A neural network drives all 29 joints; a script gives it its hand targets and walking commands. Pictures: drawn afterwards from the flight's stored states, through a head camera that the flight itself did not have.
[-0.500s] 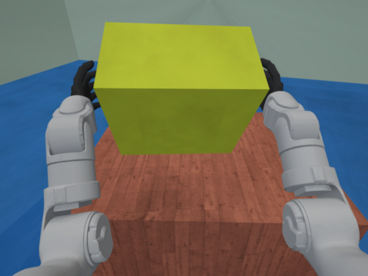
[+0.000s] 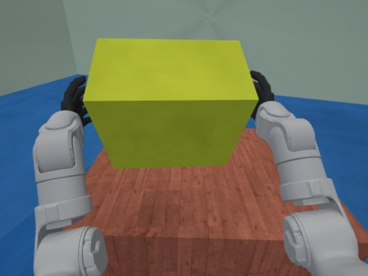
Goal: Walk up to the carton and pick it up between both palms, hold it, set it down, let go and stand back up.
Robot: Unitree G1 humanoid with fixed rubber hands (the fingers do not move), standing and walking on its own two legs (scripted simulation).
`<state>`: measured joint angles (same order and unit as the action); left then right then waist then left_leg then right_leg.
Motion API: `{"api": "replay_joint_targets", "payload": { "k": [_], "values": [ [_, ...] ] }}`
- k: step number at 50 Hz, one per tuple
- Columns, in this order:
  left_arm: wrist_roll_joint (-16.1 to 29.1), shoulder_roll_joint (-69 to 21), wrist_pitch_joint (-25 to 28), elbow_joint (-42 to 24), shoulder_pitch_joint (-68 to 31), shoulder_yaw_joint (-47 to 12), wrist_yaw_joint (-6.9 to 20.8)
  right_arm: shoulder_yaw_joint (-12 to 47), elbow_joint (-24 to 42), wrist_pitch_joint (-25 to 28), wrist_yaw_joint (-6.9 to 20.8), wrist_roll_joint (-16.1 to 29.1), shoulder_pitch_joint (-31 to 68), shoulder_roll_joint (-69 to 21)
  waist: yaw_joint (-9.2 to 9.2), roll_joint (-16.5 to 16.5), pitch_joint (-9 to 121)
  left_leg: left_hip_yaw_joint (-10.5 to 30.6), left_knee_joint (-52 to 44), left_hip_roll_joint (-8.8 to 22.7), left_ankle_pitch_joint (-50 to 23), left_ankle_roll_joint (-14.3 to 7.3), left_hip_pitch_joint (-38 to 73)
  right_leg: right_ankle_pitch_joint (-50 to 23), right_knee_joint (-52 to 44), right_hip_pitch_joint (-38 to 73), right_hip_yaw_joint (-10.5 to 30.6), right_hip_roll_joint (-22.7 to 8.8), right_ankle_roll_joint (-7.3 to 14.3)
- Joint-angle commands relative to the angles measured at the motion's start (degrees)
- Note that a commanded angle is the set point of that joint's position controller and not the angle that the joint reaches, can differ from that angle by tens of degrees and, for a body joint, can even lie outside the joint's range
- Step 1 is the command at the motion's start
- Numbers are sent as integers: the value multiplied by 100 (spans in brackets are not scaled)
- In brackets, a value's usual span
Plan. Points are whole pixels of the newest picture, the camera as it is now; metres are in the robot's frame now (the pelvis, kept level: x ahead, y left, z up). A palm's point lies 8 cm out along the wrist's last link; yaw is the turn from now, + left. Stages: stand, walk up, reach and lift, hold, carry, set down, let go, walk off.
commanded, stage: hold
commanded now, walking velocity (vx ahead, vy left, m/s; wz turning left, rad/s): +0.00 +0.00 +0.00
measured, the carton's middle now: (170, 110) +0.39 +0.02 +0.29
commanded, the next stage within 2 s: none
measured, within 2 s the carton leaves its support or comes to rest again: neither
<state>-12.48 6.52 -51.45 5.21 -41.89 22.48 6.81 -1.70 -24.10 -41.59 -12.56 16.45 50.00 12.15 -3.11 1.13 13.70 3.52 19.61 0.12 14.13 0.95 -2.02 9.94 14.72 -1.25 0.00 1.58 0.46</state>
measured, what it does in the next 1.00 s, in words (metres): stands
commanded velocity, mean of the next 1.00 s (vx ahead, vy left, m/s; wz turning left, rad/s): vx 0.00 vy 0.00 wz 0.00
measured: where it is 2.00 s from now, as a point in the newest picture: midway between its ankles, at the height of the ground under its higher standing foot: outside the picture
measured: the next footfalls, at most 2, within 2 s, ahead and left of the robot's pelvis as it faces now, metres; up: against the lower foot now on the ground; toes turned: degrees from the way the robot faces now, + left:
none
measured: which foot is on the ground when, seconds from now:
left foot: down 0.00-1.00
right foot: down 0.00-1.00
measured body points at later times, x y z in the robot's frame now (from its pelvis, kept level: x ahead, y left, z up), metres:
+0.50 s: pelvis -0.02 +0.00 +0.00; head -0.13 +0.00 +0.44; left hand +0.34 +0.19 +0.29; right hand +0.33 -0.19 +0.30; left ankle -0.03 +0.12 -0.75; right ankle -0.02 -0.12 -0.75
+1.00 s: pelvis -0.03 +0.00 +0.00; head -0.12 +0.01 +0.44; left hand +0.34 +0.19 +0.26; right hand +0.34 -0.19 +0.29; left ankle -0.03 +0.12 -0.75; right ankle -0.02 -0.12 -0.75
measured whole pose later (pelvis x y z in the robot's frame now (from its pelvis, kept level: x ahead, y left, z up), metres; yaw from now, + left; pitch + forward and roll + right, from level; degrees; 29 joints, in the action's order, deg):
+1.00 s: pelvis -0.03 +0.00 +0.00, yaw -1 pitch -6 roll -1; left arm -14.9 7.9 -53.0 16.1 -45.7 22.8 12.8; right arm -4.5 -28.2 -43.9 -10.3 13.3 52.5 12.5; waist -3.1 0.2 6.9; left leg 2.3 19.7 0.2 12.2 0.6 -1.7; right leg 8.1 15.7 -1.7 1.2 1.7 0.4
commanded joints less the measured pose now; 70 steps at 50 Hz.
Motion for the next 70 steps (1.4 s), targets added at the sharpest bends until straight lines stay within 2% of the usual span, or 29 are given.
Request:
{"api": "replay_joint_targets", "payload": {
  "k": [1, 4, 5, 7, 9, 11, 12, 14, 16, 20, 25, 30, 33, 36, 37, 40, 42, 44, 46, 49, 53, 55, 56, 57, 59, 61, 64, 68, 70],
  "values": [
    [843, -2191, -339, 309, -3774, -1915, 1839, 1189, 581, -273, 964, 780, 4002, -2272, -480, -402, -1238, -262, -735, 48, -647, 87, -1064, -565, -156, 667, 369, 19, -8],
    [1525, -2735, 85, -907, -4717, -2654, 1339, 1144, 1156, 72, 1220, 1034, 4203, -2717, -659, 299, 349, -158, -517, 113, -1610, 478, -1074, -1312, 221, 1102, 200, 211, 129],
    [1716, -2904, 297, -1344, -5319, -2826, 1061, 1223, 1433, 236, 1346, 1211, 4634, -2826, -465, 606, 1133, -58, -341, 107, -2026, 600, -856, -1323, 275, 1007, 113, 265, 161],
    [2212, -3212, 654, -2615, -6455, -3503, 527, 1082, 1298, 494, 1579, 1213, 4693, -2775, -508, 1376, 2402, 230, -116, 304, -2639, 934, -75, -1029, 440, 355, -38, 340, 239],
    [2691, -3365, 914, -3565, -6799, -4139, 114, 1413, 1785, 761, 1713, 1159, 4300, -3005, -654, 1359, 3660, 172, 231, 246, -3277, 1076, 753, -1558, 497, 240, -105, 271, 150],
    [2651, -3124, 850, -3435, -6486, -4161, -87, 1550, 2134, 855, 1646, 974, 4085, -3030, -735, 990, 4140, 49, 514, 61, -3700, 962, 1077, -2225, 398, 423, -72, 215, 73],
    [2420, -2977, 681, -2744, -5539, -3996, -28, 1682, 2682, 906, 1560, 945, 3983, -2990, -628, 558, 4024, -99, 593, -45, -3882, 809, 956, -2911, 372, 884, -2, 164, 20],
    [1511, -2188, 232, -1024, -3784, -2955, 327, 1522, 2093, 605, 1283, 755, 3220, -2497, -619, 25, 2398, -340, 322, -273, -3005, 520, 88, -3437, 260, 1736, 180, -16, -106],
    [499, -1553, -206, 604, -2868, -1611, 914, 1113, 814, 219, 1096, 377, 3324, -2384, -325, -625, 57, -421, -173, -445, -1487, 91, -783, -2912, -13, 1642, 340, -287, -252],
    [454, -1890, -352, 1560, -3503, -1424, 1795, 1085, 319, -140, 954, 433, 4599, -2630, -45, -823, -1309, -269, -541, -265, -182, -235, -1078, -1045, -319, 632, 511, -270, -208],
    [1039, -2398, 137, 698, -5105, -1965, 1474, 946, 158, 233, 1364, 693, 5172, -2640, -190, 42, -244, -296, -742, 88, -192, 74, -1264, 74, -155, 350, 218, 83, 169],
    [2283, -3208, 1089, -1974, -6970, -3361, 335, 1124, 570, 846, 1806, 983, 5051, -3094, -350, 1018, 2895, 143, -290, 214, -1721, 631, -109, -898, 399, 285, -19, 198, 163],
    [2654, -3202, 1211, -3115, -6830, -3889, -121, 1645, 1537, 1074, 1793, 903, 4368, -3264, -530, 824, 4404, 29, 446, 43, -3631, 810, 1141, -2342, 437, 432, -92, 172, 81],
    [1682, -2426, 688, -1532, -4984, -2941, 99, 1628, 1251, 831, 1471, 761, 3524, -2791, -554, 287, 3082, -277, 310, -206, -3163, 531, 511, -3295, 355, 1467, 88, 33, -51],
    [1112, -2020, 387, -508, -4003, -2332, 320, 1447, 825, 671, 1392, 673, 3133, -2524, -410, 3, 2033, -348, 98, -238, -2680, 373, 30, -3156, 294, 1735, 184, -40, -104],
    [404, -1686, -180, 445, -2835, -1411, 1175, 1423, 659, 197, 1048, 591, 3380, -2646, -209, -714, -143, -349, -229, -346, -1844, 50, -715, -3425, 177, 1962, 338, -317, -329],
    [451, -1888, -239, 1109, -3551, -1371, 1582, 1181, 43, -51, 1010, 539, 4203, -2660, -123, -599, -1123, -238, -543, -269, -586, -121, -971, -1886, -78, 1045, 454, -346, -254],
    [519, -1957, -233, 1008, -3880, -1485, 1752, 1054, -114, -98, 1036, 576, 4309, -2502, -195, -597, -1306, -310, -640, -85, -574, -93, -842, -964, -227, 610, 394, -165, -125],
    [685, -1886, -118, 865, -4495, -1564, 1722, 1065, -105, 8, 1125, 646, 4510, -2576, -201, -528, -1065, -334, -632, 18, -416, -56, -1054, -650, -208, 554, 351, -106, -45],
    [1219, -2444, 291, 151, -5527, -2213, 1224, 1158, 232, 309, 1418, 871, 5132, -2902, -130, 217, 140, -262, -636, 42, -547, 145, -1213, -420, 25, 456, 171, 67, 166],
    [2238, -3177, 1045, -2289, -7089, -3479, 244, 1174, 494, 831, 1823, 1005, 4935, -3072, -417, 1172, 2856, 178, -288, 325, -1867, 703, 5, -997, 501, 303, -91, 224, 134],
    [2674, -3314, 1154, -3014, -6919, -4011, -67, 1396, 1044, 1049, 1883, 960, 4361, -3132, -625, 1079, 3877, 191, 233, 207, -3047, 896, 761, -1812, 481, 289, -78, 181, 125],
    [2587, -3160, 1132, -2847, -6856, -3908, -154, 1503, 1401, 1131, 1827, 876, 4527, -3164, -520, 873, 4080, 13, 379, 79, -3313, 827, 965, -2082, 399, 290, -60, 120, 81],
    [2449, -2978, 1029, -2875, -6136, -3844, -123, 1730, 1732, 1124, 1700, 907, 4071, -3218, -588, 695, 4379, -103, 549, -30, -3896, 779, 1238, -2992, 425, 811, -54, 102, 7],
    [1805, -2409, 689, -1543, -4978, -3120, 94, 1654, 1659, 926, 1461, 753, 3676, -2898, -568, 156, 3356, -315, 422, -229, -3222, 503, 522, -3578, 348, 1568, 121, 0, -96],
    [728, -1625, 118, 311, -3344, -1852, 635, 1189, 639, 565, 1212, 434, 3419, -2347, -373, -382, 1104, -392, -5, -325, -2009, 186, -412, -3110, 142, 1841, 259, -207, -207],
    [393, -1736, -242, 1091, -3131, -1372, 1415, 1258, 474, 134, 995, 410, 4049, -2622, -201, -739, -671, -330, -439, -348, -947, -80, -994, -2783, -5, 1563, 416, -359, -318],
    [551, -2098, -215, 1468, -4134, -1471, 1782, 1008, -9, 42, 1074, 564, 4764, -2397, -150, -490, -1252, -318, -686, -17, -236, -117, -982, -350, -354, 388, 432, -111, -27],
    [792, -2213, -25, 971, -4697, -1732, 1601, 904, 139, 233, 1205, 682, 5010, -2411, -202, -79, -566, -322, -663, 34, -456, 35, -1165, -298, -239, 499, 289, 49, 116]
  ]
}}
